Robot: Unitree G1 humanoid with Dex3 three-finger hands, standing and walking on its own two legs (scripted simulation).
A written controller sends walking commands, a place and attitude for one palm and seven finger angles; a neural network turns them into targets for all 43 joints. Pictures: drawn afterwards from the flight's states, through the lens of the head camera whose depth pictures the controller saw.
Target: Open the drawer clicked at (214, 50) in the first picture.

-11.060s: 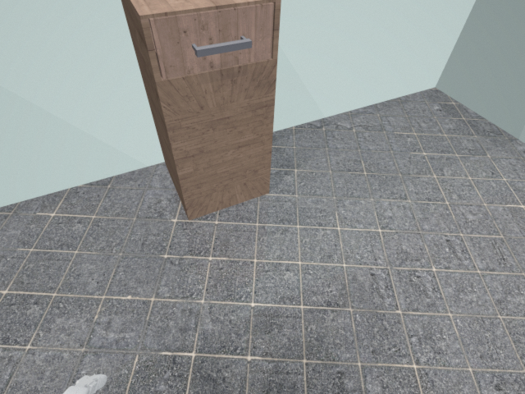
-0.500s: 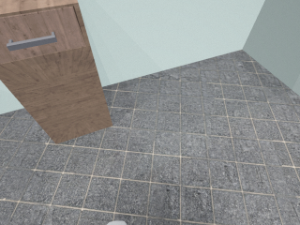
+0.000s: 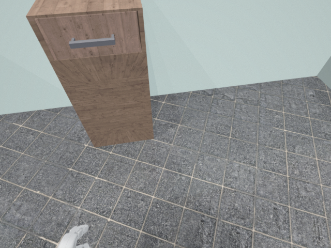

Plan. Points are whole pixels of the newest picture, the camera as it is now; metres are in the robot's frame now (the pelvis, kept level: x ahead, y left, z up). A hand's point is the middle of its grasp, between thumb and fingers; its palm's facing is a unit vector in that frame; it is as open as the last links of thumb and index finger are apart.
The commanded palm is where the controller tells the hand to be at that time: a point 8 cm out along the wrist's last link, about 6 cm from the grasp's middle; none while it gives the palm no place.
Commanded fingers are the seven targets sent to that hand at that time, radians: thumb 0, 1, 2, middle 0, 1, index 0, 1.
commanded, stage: turn to face it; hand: left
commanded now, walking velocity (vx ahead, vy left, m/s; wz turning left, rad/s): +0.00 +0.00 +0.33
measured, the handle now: (93, 40) +0.87 +0.33 +0.05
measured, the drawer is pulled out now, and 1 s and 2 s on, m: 0.00 0.00 0.00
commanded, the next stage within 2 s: take the last steps up to it in 0.20 s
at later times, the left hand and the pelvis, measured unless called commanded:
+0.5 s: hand out of the picture -0.06 +0.19 -0.18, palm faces +0.26 -0.94 -0.21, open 7.4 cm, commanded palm none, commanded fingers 0.00 0.90 0.90 -0.20 -0.30 -0.20 -0.30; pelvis -0.02 +0.00 -0.01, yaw +11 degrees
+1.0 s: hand (105, 227) +0.21 +0.19 -0.17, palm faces +0.15 -0.97 -0.21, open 7.4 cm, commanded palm none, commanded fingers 0.00 0.90 0.90 -0.20 -0.30 -0.20 -0.30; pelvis +0.13 -0.01 -0.03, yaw +10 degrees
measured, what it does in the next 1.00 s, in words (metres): walks ahead: right foot, then left foot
